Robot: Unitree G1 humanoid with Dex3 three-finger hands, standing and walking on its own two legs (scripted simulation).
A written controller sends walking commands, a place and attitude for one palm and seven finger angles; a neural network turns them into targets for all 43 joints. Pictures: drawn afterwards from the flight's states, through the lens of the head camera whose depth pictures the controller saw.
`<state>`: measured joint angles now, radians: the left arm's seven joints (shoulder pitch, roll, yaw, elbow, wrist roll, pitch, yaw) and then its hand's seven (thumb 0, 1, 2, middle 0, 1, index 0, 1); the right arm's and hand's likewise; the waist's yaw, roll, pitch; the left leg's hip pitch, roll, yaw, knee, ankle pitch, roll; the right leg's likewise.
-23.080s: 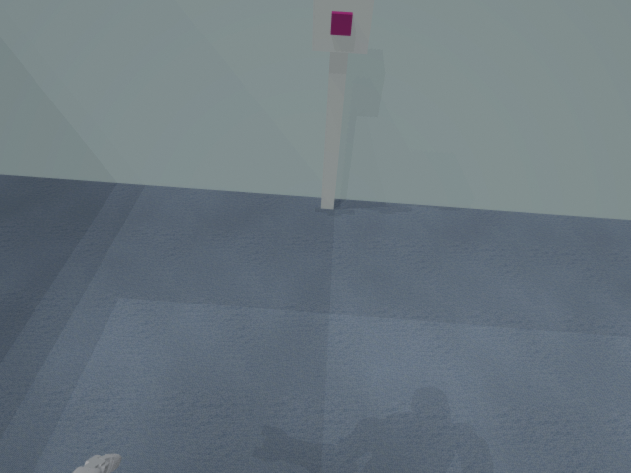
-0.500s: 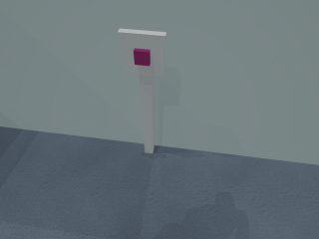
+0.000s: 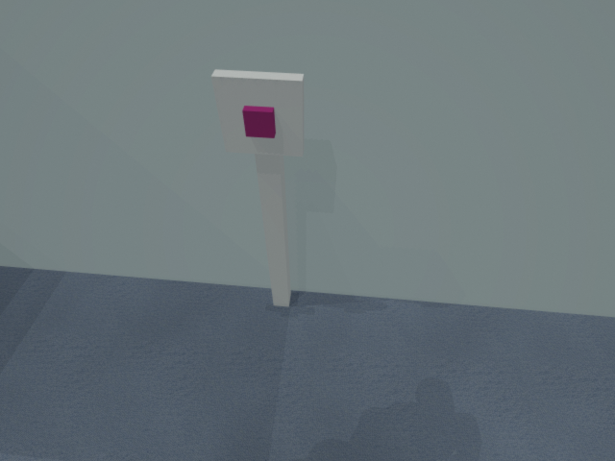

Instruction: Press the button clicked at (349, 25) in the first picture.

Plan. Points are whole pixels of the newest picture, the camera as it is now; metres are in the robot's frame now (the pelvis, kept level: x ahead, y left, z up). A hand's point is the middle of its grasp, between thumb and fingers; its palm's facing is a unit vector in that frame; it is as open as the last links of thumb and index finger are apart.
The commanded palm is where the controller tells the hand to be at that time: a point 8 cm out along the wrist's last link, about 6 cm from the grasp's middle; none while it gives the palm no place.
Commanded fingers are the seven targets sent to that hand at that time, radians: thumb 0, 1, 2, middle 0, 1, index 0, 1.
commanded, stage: let the arm hang, fingers relaxed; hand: left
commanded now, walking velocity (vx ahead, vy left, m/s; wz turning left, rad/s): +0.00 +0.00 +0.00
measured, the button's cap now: (259, 121) +0.74 +0.14 +0.05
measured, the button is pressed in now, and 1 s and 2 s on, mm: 0 0 0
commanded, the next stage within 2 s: stand and wait in 0.04 s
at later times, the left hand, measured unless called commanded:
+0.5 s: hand out of the picture +0.03 +0.19 -0.17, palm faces +0.02 -0.97 -0.25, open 7.4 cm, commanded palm none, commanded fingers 0.00 0.90 0.90 -0.20 -0.30 -0.20 -0.30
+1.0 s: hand out of the picture +0.08 +0.20 -0.16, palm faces -0.01 -0.96 -0.28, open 7.4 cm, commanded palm none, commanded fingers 0.00 0.90 0.90 -0.20 -0.30 -0.20 -0.30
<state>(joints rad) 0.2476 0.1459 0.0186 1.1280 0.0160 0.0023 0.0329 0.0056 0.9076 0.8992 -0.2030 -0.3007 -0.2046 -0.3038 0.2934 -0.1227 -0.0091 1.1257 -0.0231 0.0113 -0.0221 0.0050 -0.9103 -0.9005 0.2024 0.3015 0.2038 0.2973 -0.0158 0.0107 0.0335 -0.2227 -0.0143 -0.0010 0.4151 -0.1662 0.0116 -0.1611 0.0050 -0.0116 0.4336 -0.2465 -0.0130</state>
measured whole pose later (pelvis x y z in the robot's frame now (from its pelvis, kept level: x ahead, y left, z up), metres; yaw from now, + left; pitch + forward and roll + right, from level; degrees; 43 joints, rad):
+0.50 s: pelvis +0.02 -0.01 +0.00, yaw +0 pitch -1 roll +0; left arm 0.22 0.20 0.02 1.15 0.01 0.00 0.03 0.01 0.90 0.90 -0.20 -0.30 -0.20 -0.30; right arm 0.20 -0.20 -0.01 1.12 -0.02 0.01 -0.02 0.00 -0.90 -0.90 0.20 0.30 0.20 0.30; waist 0.00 0.01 0.06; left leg -0.19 0.00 0.00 0.39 -0.18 0.00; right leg -0.12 0.02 -0.01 0.39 -0.24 -0.03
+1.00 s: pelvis +0.03 -0.01 +0.00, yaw -1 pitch -1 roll +0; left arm 0.16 0.24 0.02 1.13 0.01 -0.01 0.02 0.01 0.90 0.90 -0.20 -0.30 -0.20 -0.30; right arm 0.17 -0.23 -0.01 1.13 -0.02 0.00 -0.02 0.00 -0.90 -0.90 0.20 0.30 0.20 0.30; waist -0.01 0.01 0.06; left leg -0.15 0.01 0.00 0.35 -0.18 -0.01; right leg -0.07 0.03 -0.01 0.33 -0.24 -0.03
